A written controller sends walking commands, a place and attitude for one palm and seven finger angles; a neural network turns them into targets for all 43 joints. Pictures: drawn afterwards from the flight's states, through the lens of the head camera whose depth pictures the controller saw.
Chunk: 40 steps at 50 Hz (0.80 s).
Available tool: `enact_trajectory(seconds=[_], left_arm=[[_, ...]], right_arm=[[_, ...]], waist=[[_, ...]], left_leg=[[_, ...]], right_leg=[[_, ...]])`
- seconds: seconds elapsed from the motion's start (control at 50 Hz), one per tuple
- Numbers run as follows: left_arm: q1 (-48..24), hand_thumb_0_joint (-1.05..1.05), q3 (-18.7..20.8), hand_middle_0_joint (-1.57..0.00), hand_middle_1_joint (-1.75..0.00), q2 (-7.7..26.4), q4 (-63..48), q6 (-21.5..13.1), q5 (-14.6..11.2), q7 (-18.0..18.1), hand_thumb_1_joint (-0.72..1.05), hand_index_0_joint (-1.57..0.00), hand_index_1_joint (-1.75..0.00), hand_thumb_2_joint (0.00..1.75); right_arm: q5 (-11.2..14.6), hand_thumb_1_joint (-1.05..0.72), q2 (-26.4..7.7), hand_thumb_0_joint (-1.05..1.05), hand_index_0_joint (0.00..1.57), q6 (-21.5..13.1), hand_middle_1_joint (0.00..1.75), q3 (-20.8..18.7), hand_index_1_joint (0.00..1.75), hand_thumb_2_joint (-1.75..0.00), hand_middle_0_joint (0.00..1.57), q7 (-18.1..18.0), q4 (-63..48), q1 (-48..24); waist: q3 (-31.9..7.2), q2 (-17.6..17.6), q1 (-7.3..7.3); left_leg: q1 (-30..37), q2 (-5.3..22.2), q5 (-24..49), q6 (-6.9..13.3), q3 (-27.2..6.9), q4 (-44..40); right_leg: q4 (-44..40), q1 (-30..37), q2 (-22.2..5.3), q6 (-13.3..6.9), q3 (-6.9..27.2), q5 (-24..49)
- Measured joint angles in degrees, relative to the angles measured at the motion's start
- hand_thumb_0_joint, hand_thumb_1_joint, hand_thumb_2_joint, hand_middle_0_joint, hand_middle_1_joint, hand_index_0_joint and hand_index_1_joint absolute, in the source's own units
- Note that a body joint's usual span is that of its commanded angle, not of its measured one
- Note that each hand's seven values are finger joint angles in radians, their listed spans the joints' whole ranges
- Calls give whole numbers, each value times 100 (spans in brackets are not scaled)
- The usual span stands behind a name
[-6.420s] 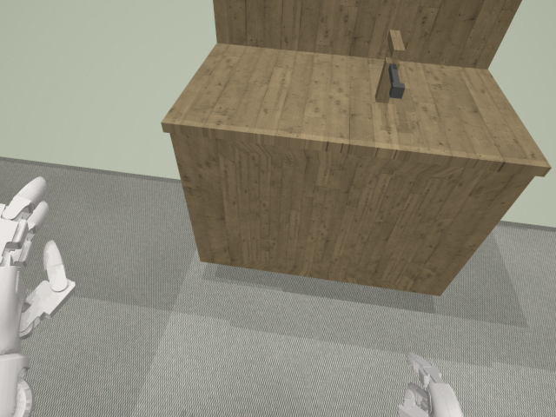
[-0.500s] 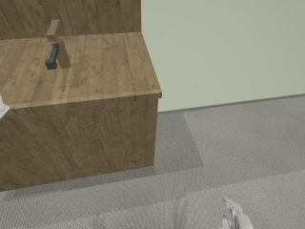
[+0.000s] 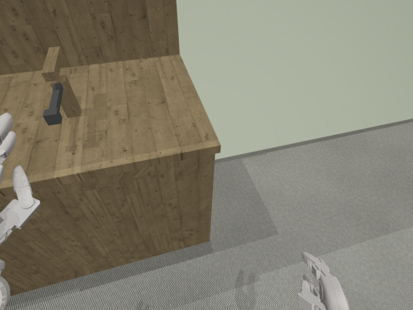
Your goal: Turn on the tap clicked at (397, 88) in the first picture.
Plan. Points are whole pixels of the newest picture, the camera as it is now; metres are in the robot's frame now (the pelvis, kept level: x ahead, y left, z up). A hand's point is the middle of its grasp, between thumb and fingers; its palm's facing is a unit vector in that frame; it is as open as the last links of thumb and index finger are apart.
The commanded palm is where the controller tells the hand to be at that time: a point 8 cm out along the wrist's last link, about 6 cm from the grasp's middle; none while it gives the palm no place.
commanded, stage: shuffle to correct the standing spot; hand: left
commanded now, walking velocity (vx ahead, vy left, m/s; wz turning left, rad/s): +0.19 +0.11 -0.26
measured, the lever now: (52, 116) +0.49 +0.39 +0.10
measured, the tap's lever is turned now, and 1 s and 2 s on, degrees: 0 0 0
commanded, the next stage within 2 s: come to a stop and stand still in 0.56 s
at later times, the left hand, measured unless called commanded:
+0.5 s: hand (52, 141) +0.33 +0.28 +0.18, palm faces +0.38 -0.82 -0.43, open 7.4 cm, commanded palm +0.27 +0.31 +0.19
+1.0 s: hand (51, 113) +0.41 +0.32 +0.17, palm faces +0.37 -0.87 -0.34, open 7.4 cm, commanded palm +0.35 +0.35 +0.19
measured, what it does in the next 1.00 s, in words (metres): walks ahead: left foot, then right foot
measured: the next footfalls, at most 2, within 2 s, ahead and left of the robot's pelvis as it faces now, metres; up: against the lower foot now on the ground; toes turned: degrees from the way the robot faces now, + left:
left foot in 0.36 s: +0.15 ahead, +0.14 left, +0.00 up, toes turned -1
right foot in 0.58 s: +0.19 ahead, -0.01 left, +0.00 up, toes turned -7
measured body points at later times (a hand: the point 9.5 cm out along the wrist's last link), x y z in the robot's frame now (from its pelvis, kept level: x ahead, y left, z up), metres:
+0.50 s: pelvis +0.09 +0.04 -0.01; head +0.10 +0.04 +0.44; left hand +0.30 +0.32 +0.21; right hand +0.25 -0.19 -0.09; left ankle +0.11 +0.14 -0.73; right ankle +0.05 -0.05 -0.68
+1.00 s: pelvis +0.16 +0.10 +0.00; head +0.18 +0.11 +0.45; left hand +0.38 +0.37 +0.19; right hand +0.33 -0.15 -0.07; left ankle +0.22 +0.22 -0.73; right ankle +0.14 -0.01 -0.73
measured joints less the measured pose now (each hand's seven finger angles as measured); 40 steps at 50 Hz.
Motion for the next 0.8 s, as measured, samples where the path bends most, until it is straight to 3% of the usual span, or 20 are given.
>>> enact_trajectory(seconds=[0.1, 0.14, 0.2, 0.26, 0.3, 0.34, 0.36, 0.42, 0.46, 0.52, 0.58, 0.62, 0.64, 0.68, 0.72, 0.76, 0.8], left_arm=[[42, 1, -144, -21, -31, -126, 532, 264, 13, -31, 89, -21, -30, 90], [-163, 2, -212, -21, -31, -191, 659, 373, 28, -17, 89, -21, -30, 90], [-626, 2, -347, -21, -31, -166, 516, 407, 47, 34, 89, -21, -30, 90], [-618, 2, -375, -21, -31, -164, 20, 186, 88, 99, 89, -21, -30, 90], [-301, 2, -274, -21, -31, -128, -391, 23, 87, 127, 89, -21, -30, 90], [10, 2, -122, -21, -31, -25, -724, -66, 52, 122, 89, -21, -30, 90], [117, 2, -29, -21, -31, 48, -830, -81, 26, 109, 89, -21, -30, 90], [67, 2, 217, -21, -31, 275, -560, -41, -6, 74, 89, -21, -30, 90], [-63, 1, 265, -21, -31, 303, -168, 91, -3, 52, 89, -21, -30, 90], [-307, 2, 193, -21, -31, 167, 228, 307, 17, 49, 89, -21, -30, 90], [-312, 2, 43, -21, -31, 73, 261, 413, 48, 76, 89, -21, -30, 90], [-243, 2, -129, -21, -31, 16, 199, 428, 92, 59, 89, -21, -30, 90], [-204, 2, -222, -21, -31, -5, 174, 431, 101, 37, 89, -21, -30, 90], [-78, 2, -343, -21, -31, -54, 133, 403, 75, -31, 89, -21, -30, 90], [141, 2, -301, -21, -31, -50, 83, 340, 68, -59, 89, -21, -30, 90], [330, 2, -179, -22, -31, 7, 46, 253, 78, -13, 89, -21, -31, 90], [400, 2, -53, -22, -31, 60, -18, 206, 74, 70, 89, -21, -31, 90]], right_arm=[[41, -90, 38, 1, 20, 140, 30, 28, 30, -90, 20, -96, -163, 23], [37, -90, 19, 1, 20, 163, 30, 36, 30, -90, 20, -103, -176, 56], [68, -90, 12, 1, 20, 211, 30, 10, 30, -90, 20, -41, -77, -6], [65, -90, -84, 1, 20, 286, 30, -10, 30, -90, 20, 59, 6, -119], [53, -90, -136, 1, 20, 349, 30, -53, 30, -90, 20, 114, -6, -182], [67, -90, -180, 1, 20, 378, 30, -110, 30, -90, 20, 118, -50, -196], [79, -90, -215, 1, 20, 371, 30, -148, 30, -90, 20, 101, -85, -193], [74, -90, -40, 1, 20, 366, 30, -271, 30, -90, 20, 28, 2, -262], [61, -90, 103, 1, 19, 306, 30, -217, 30, -90, 20, 8, 66, -206], [77, -90, 216, 1, 19, 184, 30, -52, 30, -90, 20, 7, 109, -75], [81, -90, 239, 1, 20, 96, 30, 104, 30, -90, 20, 28, 64, 51], [61, -90, 183, 1, 20, 129, 30, 133, 30, -90, 20, 29, 101, 65], [34, -90, 159, 1, 20, 194, 30, 122, 30, -90, 20, 26, 175, 55], [37, -90, 109, 1, 20, 316, 30, 72, 30, -90, 21, 46, 326, 71], [44, -90, 40, 1, 20, 411, 30, 31, 30, -90, 21, 49, 401, 91], [44, -90, -47, 1, 20, 462, 30, -21, 30, -90, 21, 10, 388, 98], [43, -90, -136, 1, 20, 450, 30, -78, 30, -90, 20, -64, 343, 81]], waist=[[-157, 38, 101], [-132, 158, 79], [101, 69, 55], [341, -68, 102], [437, -106, 80], [516, -137, 29], [543, -119, 29], [590, -238, 127], [462, -234, 96], [336, -130, 44], [269, -12, -25], [260, 179, -126], [247, 228, -173], [200, 227, -201], [169, 163, -187], [206, 106, -148], [323, 47, -65]], left_leg=[[208, -34, -342, 27, 187, 157], [194, 72, -503, 0, 108, 349], [-437, 129, -291, -142, -73, 1696], [-1191, 91, -814, -127, -414, 2753], [-1422, 222, -690, -111, -559, 2326], [-1294, 316, 174, -173, -582, 1284], [-1165, 323, 568, -165, -576, 925], [-925, 190, 238, -187, -198, 1067], [-726, 105, 191, -148, -75, 804], [-453, 26, 382, -119, -10, 299], [-376, -10, 334, -127, 26, 233], [-570, 60, 36, -111, -76, 816], [-772, 59, -85, -147, -160, 1389], [-1176, 37, -14, -253, -281, 2489], [-1473, 101, 98, -341, -328, 3077], [-1601, 238, 139, -379, -375, 2945], [-1500, 378, 233, -375, -403, 2177]], right_leg=[[535, -24, -144, -109, -252, -480], [474, 98, -82, -7, -373, -557], [515, 193, -92, -94, -552, -656], [402, 318, -103, -75, -519, -656], [312, 387, -105, -6, -428, -642], [454, 433, -171, 90, -329, -771], [748, 368, -208, 97, -302, -900], [2484, -203, -258, 5, -126, -1344], [3105, -543, -249, -3, -284, -1400], [2468, -642, -291, 2, -726, -1176], [690, -216, -255, -31, -1094, -557], [423, -87, -169, -394, -1240, -160], [444, -54, -161, -480, -1296, -209], [329, 79, -179, -499, -1334, -294], [109, 221, -203, -449, -1288, -260], [-102, 350, -230, -394, -1226, -180], [-219, 468, -274, -333, -1150, -142]])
